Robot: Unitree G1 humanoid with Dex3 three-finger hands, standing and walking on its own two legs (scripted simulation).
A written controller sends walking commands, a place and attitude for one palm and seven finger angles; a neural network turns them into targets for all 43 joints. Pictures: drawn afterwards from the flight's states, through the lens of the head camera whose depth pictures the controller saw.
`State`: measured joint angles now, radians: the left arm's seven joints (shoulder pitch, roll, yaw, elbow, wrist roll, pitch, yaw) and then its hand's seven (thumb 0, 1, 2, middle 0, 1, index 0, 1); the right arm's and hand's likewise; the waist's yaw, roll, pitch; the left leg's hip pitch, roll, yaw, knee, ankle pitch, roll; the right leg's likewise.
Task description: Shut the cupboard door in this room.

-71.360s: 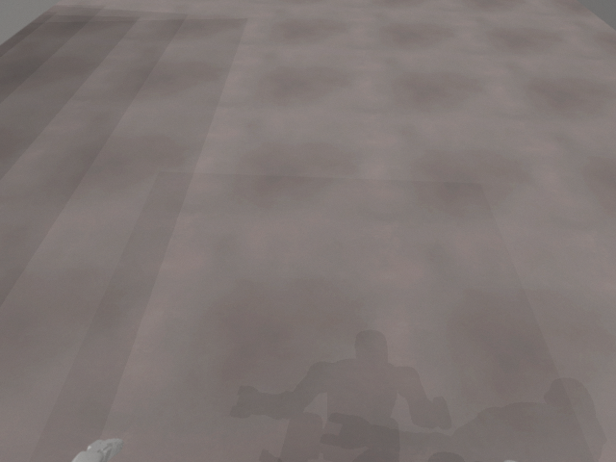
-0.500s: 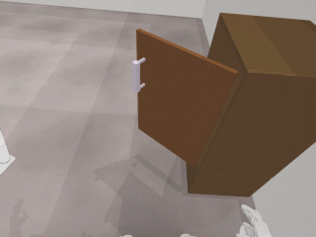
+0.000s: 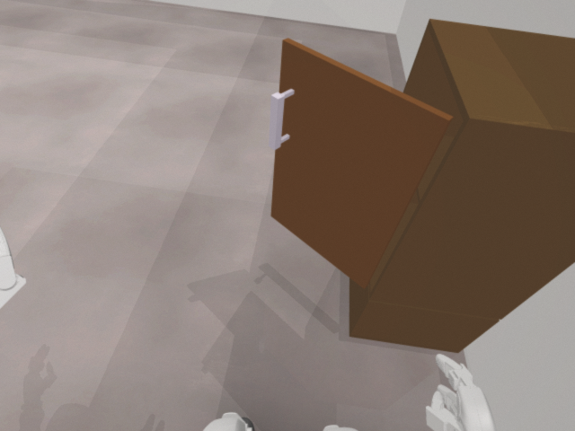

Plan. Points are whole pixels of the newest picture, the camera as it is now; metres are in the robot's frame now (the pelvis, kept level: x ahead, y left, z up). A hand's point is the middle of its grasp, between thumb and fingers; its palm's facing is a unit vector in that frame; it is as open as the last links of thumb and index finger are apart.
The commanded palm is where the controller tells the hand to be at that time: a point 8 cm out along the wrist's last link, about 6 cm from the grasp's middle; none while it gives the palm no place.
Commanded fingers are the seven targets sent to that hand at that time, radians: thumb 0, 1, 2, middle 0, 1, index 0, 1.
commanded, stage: step back with the hand held close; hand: left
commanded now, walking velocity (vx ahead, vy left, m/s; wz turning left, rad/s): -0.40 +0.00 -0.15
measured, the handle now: (282, 119) +0.80 +0.01 -0.02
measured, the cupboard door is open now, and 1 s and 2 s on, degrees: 54 54 54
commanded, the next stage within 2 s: stop stepping back and stand still in 0.32 s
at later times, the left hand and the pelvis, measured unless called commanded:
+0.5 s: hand out of the picture +0.08 +0.28 +0.19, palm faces +0.33 -0.83 -0.44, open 7.4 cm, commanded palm +0.04 +0.32 +0.19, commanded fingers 0.00 0.90 0.90 -0.20 -0.30 -0.20 -0.30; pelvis -0.13 +0.04 +0.00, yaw -7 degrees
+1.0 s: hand out of the picture +0.00 +0.31 +0.22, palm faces +0.30 -0.84 -0.44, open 7.4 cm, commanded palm -0.05 +0.34 +0.19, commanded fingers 0.00 0.90 0.90 -0.20 -0.30 -0.20 -0.30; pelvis -0.26 +0.09 +0.01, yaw -15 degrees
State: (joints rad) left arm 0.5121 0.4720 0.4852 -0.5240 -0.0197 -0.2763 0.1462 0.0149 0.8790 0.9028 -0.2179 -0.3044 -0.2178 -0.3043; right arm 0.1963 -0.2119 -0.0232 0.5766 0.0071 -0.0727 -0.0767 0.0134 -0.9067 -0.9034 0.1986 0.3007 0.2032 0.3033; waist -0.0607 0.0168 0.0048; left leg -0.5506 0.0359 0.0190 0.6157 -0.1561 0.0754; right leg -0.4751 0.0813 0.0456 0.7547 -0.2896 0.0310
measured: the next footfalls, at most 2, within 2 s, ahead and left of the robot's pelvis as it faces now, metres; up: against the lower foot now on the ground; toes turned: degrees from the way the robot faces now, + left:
right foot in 0.16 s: -0.08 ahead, -0.15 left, +0.00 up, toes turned +3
left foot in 0.58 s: -0.02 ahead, +0.12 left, +0.00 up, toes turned -8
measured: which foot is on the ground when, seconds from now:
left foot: down 0.00-0.44, up 0.46-0.56, down 0.58-0.86, up 0.88-1.00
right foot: up 0.00-0.14, down 0.16-0.58, up 0.60-0.88, down 0.90-1.00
